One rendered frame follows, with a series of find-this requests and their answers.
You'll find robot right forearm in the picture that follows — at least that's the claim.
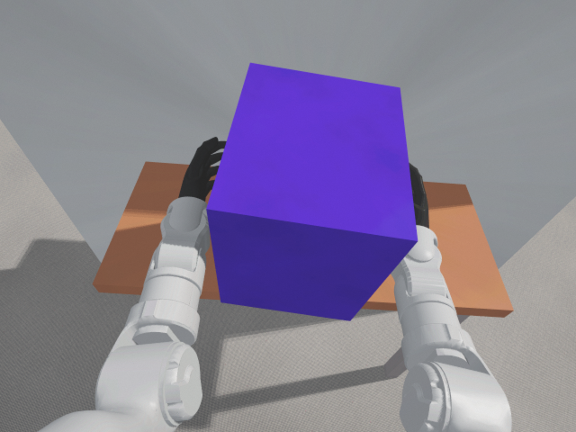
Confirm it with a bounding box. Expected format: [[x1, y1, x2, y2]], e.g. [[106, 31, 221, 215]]
[[391, 225, 512, 432]]

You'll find carton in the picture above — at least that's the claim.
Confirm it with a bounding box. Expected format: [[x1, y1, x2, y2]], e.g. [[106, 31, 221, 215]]
[[206, 63, 418, 321]]

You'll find robot left hand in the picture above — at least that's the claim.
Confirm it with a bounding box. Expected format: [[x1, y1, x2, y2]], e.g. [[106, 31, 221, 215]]
[[178, 137, 227, 201]]

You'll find table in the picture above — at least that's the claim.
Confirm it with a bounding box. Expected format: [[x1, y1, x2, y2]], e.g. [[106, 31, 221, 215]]
[[93, 162, 514, 378]]

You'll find robot right hand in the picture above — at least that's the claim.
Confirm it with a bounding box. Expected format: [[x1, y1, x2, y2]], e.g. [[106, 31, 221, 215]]
[[409, 163, 429, 228]]

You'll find robot left forearm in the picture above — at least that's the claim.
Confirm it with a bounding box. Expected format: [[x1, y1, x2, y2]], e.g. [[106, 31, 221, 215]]
[[95, 196, 210, 409]]

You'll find robot left upper arm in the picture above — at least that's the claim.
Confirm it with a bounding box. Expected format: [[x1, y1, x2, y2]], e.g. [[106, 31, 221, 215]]
[[38, 341, 203, 432]]

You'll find robot right upper arm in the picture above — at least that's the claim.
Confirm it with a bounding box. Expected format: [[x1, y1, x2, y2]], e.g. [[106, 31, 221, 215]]
[[400, 361, 511, 432]]

